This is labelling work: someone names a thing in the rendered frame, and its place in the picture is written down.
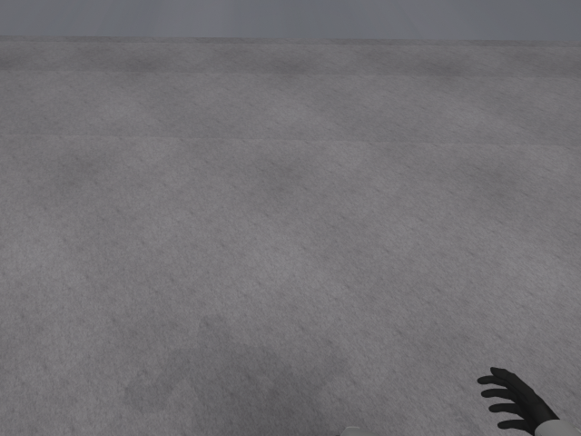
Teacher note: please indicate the robot right hand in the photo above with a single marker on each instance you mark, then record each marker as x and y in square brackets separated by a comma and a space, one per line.
[527, 404]

